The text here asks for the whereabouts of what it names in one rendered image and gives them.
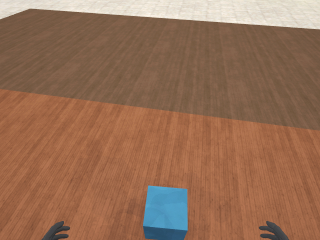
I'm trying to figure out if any carton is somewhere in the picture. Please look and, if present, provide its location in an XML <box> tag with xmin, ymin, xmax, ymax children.
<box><xmin>143</xmin><ymin>185</ymin><xmax>188</xmax><ymax>240</ymax></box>

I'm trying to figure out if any left robot hand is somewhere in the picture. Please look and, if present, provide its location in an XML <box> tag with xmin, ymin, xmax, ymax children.
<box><xmin>41</xmin><ymin>221</ymin><xmax>70</xmax><ymax>240</ymax></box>

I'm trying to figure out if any right robot hand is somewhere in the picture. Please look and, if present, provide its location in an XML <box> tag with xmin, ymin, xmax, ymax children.
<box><xmin>259</xmin><ymin>221</ymin><xmax>289</xmax><ymax>240</ymax></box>

